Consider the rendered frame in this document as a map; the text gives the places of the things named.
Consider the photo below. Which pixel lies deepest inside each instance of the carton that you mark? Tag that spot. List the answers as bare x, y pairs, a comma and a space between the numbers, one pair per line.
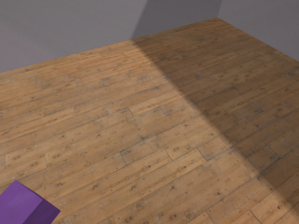
21, 205

